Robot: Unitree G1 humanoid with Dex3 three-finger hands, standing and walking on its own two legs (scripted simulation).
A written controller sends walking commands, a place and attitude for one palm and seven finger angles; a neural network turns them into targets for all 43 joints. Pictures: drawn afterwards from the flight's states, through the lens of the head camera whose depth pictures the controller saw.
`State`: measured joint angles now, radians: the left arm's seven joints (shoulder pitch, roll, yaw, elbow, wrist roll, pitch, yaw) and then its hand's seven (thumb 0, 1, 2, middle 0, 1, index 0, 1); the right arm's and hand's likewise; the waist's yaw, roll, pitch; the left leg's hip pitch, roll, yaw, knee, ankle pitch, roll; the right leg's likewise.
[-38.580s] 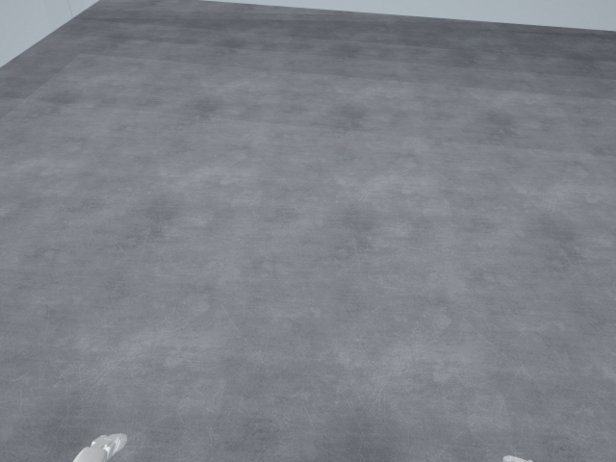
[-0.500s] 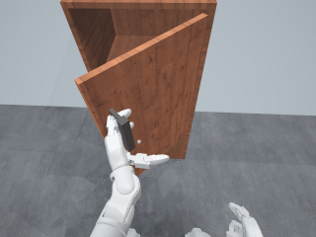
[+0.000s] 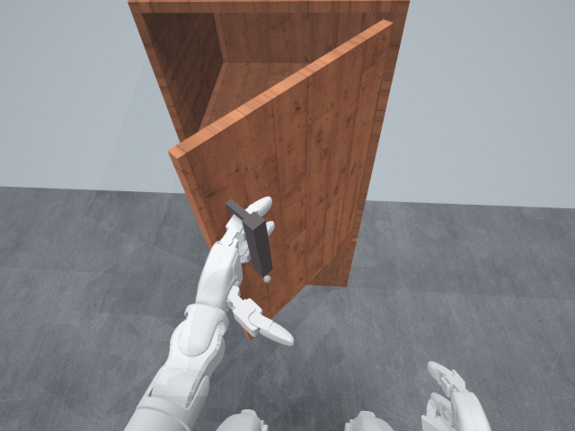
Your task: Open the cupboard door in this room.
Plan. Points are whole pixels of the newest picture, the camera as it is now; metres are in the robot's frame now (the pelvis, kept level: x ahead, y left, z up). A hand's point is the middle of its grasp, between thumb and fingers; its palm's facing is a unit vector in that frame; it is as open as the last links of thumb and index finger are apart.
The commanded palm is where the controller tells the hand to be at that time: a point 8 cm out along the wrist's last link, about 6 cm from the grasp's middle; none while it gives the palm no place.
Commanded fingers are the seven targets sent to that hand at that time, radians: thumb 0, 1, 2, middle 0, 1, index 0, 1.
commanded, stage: slide the hand sideways off the handle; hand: left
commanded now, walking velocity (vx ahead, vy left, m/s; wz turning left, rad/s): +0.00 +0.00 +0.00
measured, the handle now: (249, 239) +0.36 +0.08 +0.06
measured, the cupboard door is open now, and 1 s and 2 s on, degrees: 51 50 50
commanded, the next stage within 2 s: draw the hand back to the body in 0.96 s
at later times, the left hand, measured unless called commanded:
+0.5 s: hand (241, 304) +0.27 +0.08 +0.06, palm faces -0.08 -1.00 -0.03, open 16.1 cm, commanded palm +0.24 +0.15 +0.06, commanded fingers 0.00 -0.50 0.30 -0.15 -0.30 -0.15 -0.30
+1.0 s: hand (189, 340) +0.22 +0.13 +0.05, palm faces -0.05 -1.00 -0.05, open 16.3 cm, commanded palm +0.20 +0.19 +0.06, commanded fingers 0.00 -0.50 0.30 -0.15 -0.30 -0.15 -0.30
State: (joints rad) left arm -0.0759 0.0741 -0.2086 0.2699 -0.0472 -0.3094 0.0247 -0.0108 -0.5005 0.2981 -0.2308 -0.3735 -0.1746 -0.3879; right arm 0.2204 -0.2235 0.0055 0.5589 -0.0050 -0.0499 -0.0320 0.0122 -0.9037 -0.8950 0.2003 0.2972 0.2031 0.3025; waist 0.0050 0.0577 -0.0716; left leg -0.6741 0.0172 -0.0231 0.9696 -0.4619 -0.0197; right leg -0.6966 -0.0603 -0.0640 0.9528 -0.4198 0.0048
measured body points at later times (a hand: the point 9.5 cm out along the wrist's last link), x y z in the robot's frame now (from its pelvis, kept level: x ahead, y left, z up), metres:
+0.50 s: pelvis +0.02 -0.01 +0.00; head +0.07 -0.03 +0.45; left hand +0.27 +0.13 +0.06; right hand +0.20 -0.23 -0.09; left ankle +0.01 +0.13 -0.68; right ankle +0.03 -0.13 -0.68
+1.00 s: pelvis +0.02 -0.01 -0.02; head +0.07 -0.02 +0.43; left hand +0.22 +0.19 +0.06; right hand +0.21 -0.24 -0.09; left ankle +0.01 +0.13 -0.68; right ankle +0.03 -0.13 -0.68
